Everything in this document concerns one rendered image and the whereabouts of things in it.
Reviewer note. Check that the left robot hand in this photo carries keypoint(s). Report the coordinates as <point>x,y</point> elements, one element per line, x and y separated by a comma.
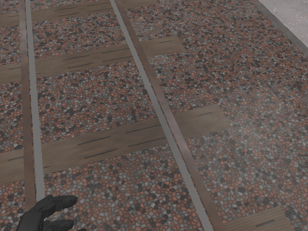
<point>33,220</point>

